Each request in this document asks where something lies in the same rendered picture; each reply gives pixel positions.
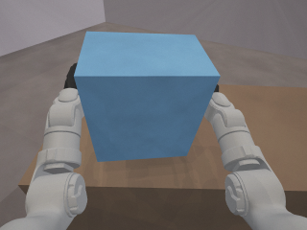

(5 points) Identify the left robot upper arm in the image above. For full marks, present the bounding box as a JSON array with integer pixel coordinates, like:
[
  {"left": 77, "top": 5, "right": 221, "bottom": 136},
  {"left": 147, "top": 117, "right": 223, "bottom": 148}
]
[{"left": 0, "top": 172, "right": 87, "bottom": 230}]

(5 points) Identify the robot left forearm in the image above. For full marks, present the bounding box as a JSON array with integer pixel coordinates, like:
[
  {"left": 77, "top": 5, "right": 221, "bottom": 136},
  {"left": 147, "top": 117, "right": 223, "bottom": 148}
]
[{"left": 25, "top": 88, "right": 84, "bottom": 214}]

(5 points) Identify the robot right hand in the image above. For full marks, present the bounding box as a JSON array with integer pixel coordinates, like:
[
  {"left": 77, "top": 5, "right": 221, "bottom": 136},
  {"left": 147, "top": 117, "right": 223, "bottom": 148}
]
[{"left": 214, "top": 84, "right": 220, "bottom": 93}]

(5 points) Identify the robot right forearm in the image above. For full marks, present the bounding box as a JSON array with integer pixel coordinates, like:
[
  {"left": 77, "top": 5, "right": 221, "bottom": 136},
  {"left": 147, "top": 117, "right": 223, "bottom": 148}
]
[{"left": 204, "top": 92, "right": 286, "bottom": 205}]

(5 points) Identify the robot left hand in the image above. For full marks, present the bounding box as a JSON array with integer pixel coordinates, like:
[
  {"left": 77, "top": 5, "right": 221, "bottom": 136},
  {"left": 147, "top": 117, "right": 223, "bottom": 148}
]
[{"left": 63, "top": 63, "right": 78, "bottom": 89}]

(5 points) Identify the pedestal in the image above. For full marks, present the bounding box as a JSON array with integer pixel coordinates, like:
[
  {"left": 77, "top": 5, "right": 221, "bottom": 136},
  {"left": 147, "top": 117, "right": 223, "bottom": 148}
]
[{"left": 18, "top": 84, "right": 307, "bottom": 230}]

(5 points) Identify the right robot upper arm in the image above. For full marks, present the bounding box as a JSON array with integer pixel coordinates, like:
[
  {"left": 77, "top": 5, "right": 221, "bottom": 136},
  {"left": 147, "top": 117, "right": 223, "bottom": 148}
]
[{"left": 224, "top": 169, "right": 307, "bottom": 230}]

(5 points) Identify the carton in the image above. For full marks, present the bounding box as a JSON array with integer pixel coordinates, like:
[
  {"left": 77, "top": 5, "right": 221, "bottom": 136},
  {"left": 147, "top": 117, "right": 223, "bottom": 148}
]
[{"left": 74, "top": 31, "right": 221, "bottom": 162}]

